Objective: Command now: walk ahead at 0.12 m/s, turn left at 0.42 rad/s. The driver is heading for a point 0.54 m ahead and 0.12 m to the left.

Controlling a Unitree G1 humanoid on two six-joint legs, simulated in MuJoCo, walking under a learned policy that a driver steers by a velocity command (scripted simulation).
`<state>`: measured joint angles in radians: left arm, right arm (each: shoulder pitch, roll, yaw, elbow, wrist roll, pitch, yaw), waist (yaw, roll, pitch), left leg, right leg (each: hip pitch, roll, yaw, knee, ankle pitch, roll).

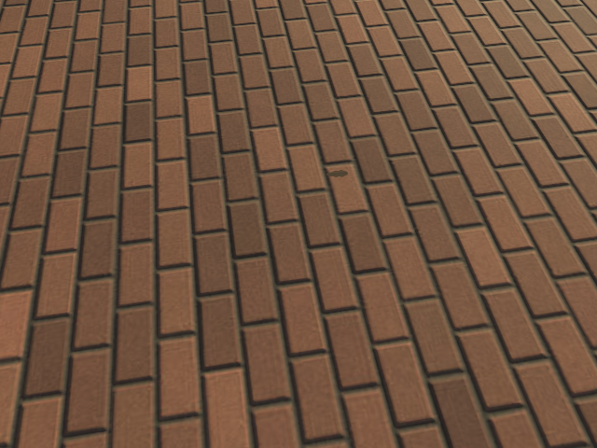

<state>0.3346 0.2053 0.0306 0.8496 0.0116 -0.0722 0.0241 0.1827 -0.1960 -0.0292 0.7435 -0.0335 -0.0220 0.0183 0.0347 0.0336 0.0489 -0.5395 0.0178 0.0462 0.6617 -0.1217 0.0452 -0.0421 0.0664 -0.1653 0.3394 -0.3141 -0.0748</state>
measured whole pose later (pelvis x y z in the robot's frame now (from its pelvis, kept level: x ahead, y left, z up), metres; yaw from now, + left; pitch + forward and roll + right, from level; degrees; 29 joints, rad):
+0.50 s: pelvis +0.14 +0.00 +0.01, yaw +16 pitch +3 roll +0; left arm 0.15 0.25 0.02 0.68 0.03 -0.02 0.00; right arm 0.38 -0.28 -0.09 0.74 -0.03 -0.01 0.02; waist -0.08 0.00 -0.05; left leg -0.26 -0.15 -0.18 0.42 -0.20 0.09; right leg -0.45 -0.01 0.05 0.64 -0.31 0.04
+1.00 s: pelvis +0.35 +0.08 -0.01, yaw +22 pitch +2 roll -1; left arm 0.51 0.24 0.04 0.89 0.01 -0.07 -0.01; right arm 0.03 -0.24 -0.02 0.66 -0.05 -0.06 0.04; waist 0.09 0.01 0.02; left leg -0.45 -0.01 0.05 0.52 -0.11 0.09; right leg 0.00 0.00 -0.02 0.46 -0.45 0.00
